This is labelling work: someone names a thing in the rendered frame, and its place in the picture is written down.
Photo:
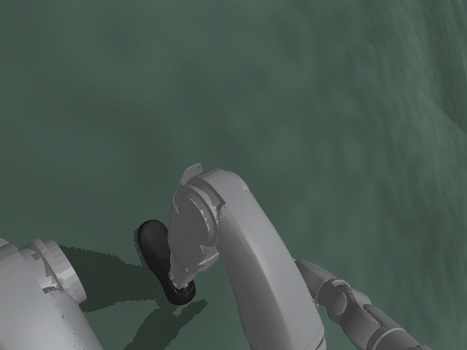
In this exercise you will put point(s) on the right robot arm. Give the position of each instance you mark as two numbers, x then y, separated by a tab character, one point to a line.
367	327

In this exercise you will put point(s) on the right robot hand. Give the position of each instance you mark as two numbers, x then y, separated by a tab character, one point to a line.
314	277

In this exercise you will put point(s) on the right robot foot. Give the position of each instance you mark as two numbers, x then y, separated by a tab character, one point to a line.
153	242

